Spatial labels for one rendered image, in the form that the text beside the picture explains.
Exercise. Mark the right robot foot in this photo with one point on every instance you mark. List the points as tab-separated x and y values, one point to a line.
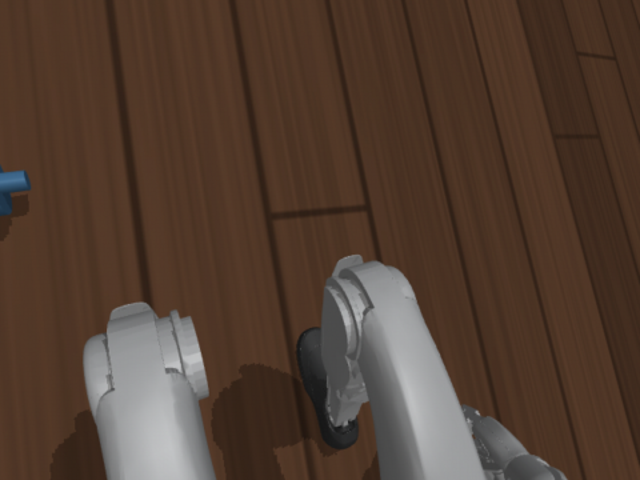
314	378

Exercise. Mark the right robot arm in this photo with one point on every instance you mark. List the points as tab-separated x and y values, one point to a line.
531	467

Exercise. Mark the right robot hand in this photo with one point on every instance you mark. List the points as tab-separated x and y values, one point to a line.
496	446

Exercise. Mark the bottle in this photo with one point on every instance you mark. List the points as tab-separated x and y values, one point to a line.
15	181

